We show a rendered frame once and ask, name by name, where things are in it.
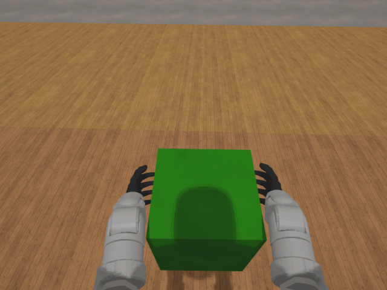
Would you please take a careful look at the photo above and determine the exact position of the left robot forearm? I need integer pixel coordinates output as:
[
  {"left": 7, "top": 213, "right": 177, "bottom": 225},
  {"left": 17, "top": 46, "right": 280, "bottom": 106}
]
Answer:
[{"left": 93, "top": 192, "right": 146, "bottom": 290}]

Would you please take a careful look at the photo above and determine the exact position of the carton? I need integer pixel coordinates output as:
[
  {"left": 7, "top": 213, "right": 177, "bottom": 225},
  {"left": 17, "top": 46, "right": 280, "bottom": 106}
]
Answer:
[{"left": 146, "top": 149, "right": 267, "bottom": 271}]

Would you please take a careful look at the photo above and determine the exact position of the right robot forearm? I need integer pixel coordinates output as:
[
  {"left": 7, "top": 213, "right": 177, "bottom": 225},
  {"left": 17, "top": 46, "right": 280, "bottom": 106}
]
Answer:
[{"left": 265, "top": 190, "right": 329, "bottom": 290}]

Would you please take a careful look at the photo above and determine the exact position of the left robot hand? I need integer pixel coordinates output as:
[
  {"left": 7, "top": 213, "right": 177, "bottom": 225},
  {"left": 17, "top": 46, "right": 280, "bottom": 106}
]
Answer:
[{"left": 126, "top": 165, "right": 155, "bottom": 205}]

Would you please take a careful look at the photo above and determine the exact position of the right robot hand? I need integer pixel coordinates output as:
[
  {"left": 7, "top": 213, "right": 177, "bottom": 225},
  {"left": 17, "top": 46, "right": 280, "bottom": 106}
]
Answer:
[{"left": 255, "top": 163, "right": 282, "bottom": 205}]

